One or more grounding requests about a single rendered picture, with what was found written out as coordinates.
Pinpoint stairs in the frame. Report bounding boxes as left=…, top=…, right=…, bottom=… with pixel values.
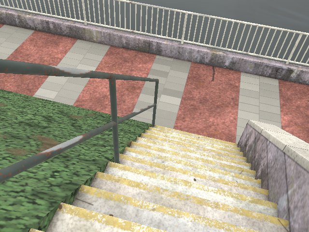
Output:
left=29, top=125, right=290, bottom=232

